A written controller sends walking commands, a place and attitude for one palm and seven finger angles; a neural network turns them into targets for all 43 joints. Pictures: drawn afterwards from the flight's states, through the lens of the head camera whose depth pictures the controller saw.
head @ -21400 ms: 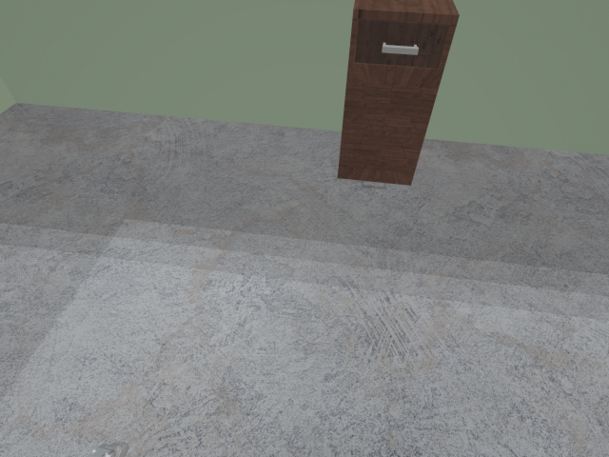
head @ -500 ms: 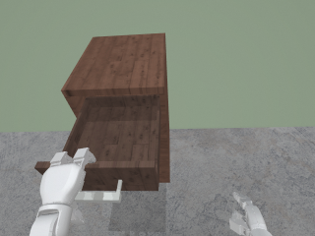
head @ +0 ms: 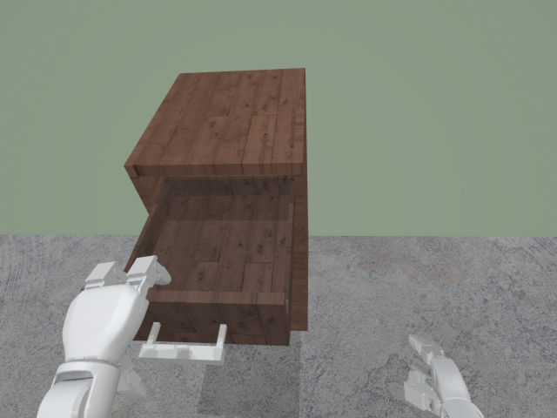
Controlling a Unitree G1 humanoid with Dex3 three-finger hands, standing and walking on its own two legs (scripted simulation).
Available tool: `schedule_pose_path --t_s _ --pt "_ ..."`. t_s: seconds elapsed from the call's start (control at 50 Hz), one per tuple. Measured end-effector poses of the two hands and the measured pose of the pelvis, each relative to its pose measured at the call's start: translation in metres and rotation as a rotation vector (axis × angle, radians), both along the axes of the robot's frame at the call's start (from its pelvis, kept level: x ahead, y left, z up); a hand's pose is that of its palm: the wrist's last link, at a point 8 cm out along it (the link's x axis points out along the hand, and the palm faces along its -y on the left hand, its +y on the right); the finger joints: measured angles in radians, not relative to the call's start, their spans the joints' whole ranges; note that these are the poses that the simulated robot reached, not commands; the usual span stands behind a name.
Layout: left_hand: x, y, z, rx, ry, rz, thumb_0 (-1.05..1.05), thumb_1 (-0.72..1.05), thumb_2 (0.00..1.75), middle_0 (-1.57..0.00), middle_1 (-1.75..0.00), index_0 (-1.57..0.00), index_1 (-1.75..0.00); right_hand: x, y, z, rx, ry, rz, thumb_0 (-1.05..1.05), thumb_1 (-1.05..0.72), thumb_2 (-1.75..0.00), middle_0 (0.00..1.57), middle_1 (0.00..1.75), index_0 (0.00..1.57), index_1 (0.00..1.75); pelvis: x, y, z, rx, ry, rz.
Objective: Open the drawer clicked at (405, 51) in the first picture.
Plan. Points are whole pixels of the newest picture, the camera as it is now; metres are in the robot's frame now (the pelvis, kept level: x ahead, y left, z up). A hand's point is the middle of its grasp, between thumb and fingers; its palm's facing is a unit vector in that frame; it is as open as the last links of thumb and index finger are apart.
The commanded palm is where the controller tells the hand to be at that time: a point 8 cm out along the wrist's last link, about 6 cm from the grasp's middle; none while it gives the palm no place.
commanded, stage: lift the hand off the handle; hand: left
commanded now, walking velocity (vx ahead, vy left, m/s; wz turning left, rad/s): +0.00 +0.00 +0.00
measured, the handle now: (185, 341) +0.24 +0.22 -0.07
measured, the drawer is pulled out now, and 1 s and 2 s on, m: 0.30 0.30 0.30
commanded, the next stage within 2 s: draw the hand back to the body in 0.10 s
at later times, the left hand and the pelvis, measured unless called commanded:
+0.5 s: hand (119, 328) +0.19 +0.24 +0.08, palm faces +0.08 -0.09 -0.99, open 13.9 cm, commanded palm +0.15 +0.24 +0.14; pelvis +0.00 +0.00 +0.00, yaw +0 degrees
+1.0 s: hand (128, 307) +0.20 +0.22 +0.12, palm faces +0.33 -0.83 -0.44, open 13.5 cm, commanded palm +0.15 +0.26 +0.16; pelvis +0.01 +0.00 +0.00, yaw +1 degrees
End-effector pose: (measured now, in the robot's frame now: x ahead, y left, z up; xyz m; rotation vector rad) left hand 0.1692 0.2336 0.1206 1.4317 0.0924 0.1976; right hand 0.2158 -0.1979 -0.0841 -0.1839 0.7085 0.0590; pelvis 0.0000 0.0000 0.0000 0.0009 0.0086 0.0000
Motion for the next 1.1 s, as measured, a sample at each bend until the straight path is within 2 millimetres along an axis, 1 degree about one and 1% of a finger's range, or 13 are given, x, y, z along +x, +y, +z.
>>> schedule_pose_path --t_s 0.06,0.1,0.2,0.26,0.42,0.6,0.72,0.82,0.88,0.9,0.94,1.0,1.1 --pt "0.000 -0.006 0.007 -0.005 -0.018 -0.028 0.00 -0.49 0.30 -0.32 -1.20 -0.32 -1.20 0.001 0.004 0.002 0.014 -0.011 0.005 0.01 -0.90 -0.90 0.20 0.30 0.20 0.29 0.001 0.001 0.001 0.000 -0.002 -0.003" --pt "0.000 -0.008 0.007 -0.004 -0.015 -0.037 0.00 -0.49 0.30 -0.32 -1.20 -0.32 -1.20 0.001 0.006 0.003 0.022 -0.012 0.009 0.01 -0.90 -0.90 0.20 0.30 0.20 0.29 0.001 0.002 0.001 0.000 -0.004 -0.005" --pt "-0.003 -0.001 -0.001 0.006 0.031 -0.013 0.00 -0.49 0.30 -0.32 -1.20 -0.32 -1.20 0.000 0.009 0.004 0.028 -0.002 0.019 0.01 -0.90 -0.90 0.20 0.30 0.20 0.29 -0.001 0.001 0.001 0.000 -0.007 -0.009" --pt "-0.005 0.004 -0.003 0.009 0.042 0.004 0.00 -0.49 0.30 -0.32 -1.20 -0.32 -1.20 -0.002 0.008 0.003 0.020 0.005 0.023 0.01 -0.90 -0.90 0.20 0.30 0.20 0.29 -0.001 0.000 0.002 -0.002 -0.007 -0.007" --pt "-0.006 0.002 0.013 0.018 -0.009 -0.027 0.00 -0.49 0.30 -0.33 -1.20 -0.32 -1.20 -0.005 0.002 0.001 0.006 0.010 0.012 0.01 -0.90 -0.90 0.20 0.30 0.20 0.29 0.000 0.001 0.002 -0.005 -0.006 -0.003" --pt "-0.014 0.017 0.018 0.034 0.021 0.011 0.00 -0.49 0.30 -0.32 -1.20 -0.32 -1.20 -0.004 -0.003 0.004 0.002 0.001 -0.002 0.01 -0.90 -0.90 0.20 0.30 0.20 0.29 0.001 0.000 0.002 -0.005 -0.009 -0.003" --pt "-0.019 0.018 0.022 0.032 0.022 -0.006 0.00 -0.49 0.30 -0.32 -1.20 -0.32 -1.20 -0.001 -0.003 0.005 -0.012 -0.008 0.007 0.01 -0.90 -0.90 0.20 0.30 0.20 0.29 0.001 0.001 0.002 -0.007 -0.011 0.003" --pt "-0.020 0.023 0.027 0.055 0.012 -0.013 0.00 -0.49 0.30 -0.32 -1.20 -0.32 -1.20 0.000 -0.001 0.005 -0.015 -0.007 0.011 0.01 -0.90 -0.90 0.20 0.30 0.20 0.29 0.001 0.001 0.002 -0.008 -0.010 0.005" --pt "-0.018 0.026 0.024 -0.474 -0.114 0.036 -0.01 -0.49 0.31 -0.32 -1.20 -0.32 -1.20 -0.001 0.002 0.010 0.002 -0.069 -0.023 0.01 -0.90 -0.90 0.20 0.30 0.20 0.29 0.001 0.001 0.002 -0.007 -0.040 0.013" --pt "-0.017 0.025 0.021 -0.605 -0.153 0.048 -0.01 -0.48 0.31 -0.32 -1.19 -0.32 -1.19 -0.002 0.003 0.013 0.003 -0.090 -0.033 0.01 -0.90 -0.90 0.20 0.30 0.20 0.29 0.002 0.001 0.002 -0.007 -0.048 0.013" --pt "-0.014 0.024 0.019 -0.786 -0.218 0.054 -0.01 -0.45 0.32 -0.32 -1.17 -0.31 -1.17 -0.006 0.005 0.017 -0.007 -0.118 -0.047 0.01 -0.90 -0.90 0.20 0.30 0.20 0.29 0.005 0.000 0.002 -0.006 -0.057 0.015" --pt "-0.010 0.021 0.024 -0.918 -0.304 0.028 -0.01 -0.39 0.35 -0.31 -1.13 -0.31 -1.13 -0.012 0.005 0.021 -0.025 -0.137 -0.051 0.01 -0.90 -0.90 0.20 0.30 0.20 0.29 0.011 -0.003 0.003 -0.006 -0.063 0.019" --pt "-0.003 0.024 0.043 -0.948 -0.391 -0.025 -0.01 -0.25 0.41 -0.30 -1.04 -0.29 -1.04 -0.018 0.000 0.020 -0.040 -0.130 -0.052 0.01 -0.90 -0.90 0.20 0.30 0.20 0.29 0.019 -0.004 0.004 -0.012 -0.066 0.022"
